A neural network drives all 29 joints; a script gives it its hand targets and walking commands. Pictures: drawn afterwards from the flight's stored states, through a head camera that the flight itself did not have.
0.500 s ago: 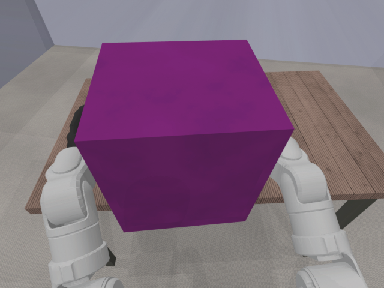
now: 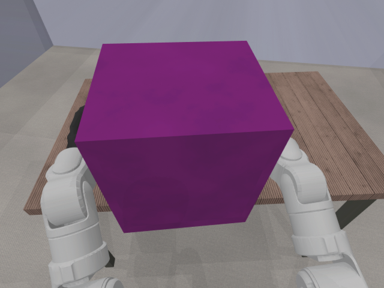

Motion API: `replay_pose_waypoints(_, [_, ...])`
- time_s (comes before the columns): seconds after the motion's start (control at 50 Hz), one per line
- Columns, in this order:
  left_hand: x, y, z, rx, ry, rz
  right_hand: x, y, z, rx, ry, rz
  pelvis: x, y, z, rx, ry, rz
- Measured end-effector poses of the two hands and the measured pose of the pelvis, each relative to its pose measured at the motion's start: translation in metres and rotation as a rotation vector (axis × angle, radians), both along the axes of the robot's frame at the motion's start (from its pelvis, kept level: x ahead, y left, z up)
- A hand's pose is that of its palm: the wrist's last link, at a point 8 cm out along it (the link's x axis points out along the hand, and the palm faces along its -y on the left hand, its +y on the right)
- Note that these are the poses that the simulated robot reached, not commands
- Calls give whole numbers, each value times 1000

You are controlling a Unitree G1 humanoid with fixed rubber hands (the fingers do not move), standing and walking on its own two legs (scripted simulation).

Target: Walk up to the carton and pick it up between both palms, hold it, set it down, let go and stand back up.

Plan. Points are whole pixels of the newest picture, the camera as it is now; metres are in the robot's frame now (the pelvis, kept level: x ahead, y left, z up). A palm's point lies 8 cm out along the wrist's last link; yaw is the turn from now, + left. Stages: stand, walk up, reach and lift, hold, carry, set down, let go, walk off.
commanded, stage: hold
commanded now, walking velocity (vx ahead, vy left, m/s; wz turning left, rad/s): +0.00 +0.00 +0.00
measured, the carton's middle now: (181, 142) +0.36 +0.00 +0.15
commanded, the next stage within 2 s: none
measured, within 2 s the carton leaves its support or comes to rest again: neither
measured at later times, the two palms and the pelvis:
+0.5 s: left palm (82, 149) +0.34 +0.17 +0.17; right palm (274, 137) +0.35 -0.18 +0.16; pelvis +0.00 +0.00 +0.00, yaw +0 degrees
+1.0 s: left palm (82, 148) +0.34 +0.17 +0.17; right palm (274, 137) +0.35 -0.18 +0.16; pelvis +0.00 +0.00 +0.00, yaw +0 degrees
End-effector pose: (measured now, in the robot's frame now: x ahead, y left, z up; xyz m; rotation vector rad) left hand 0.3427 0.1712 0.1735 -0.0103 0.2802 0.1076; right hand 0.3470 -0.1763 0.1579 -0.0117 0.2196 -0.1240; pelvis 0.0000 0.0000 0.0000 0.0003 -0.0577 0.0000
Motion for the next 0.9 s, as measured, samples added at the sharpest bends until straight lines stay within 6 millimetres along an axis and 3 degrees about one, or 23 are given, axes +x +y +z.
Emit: replay_pose_waypoints(0.9, [-1,-1,1,-2,-6,-2,-2,-1,1,0,-6,-3,0,0,0,0,-1,2])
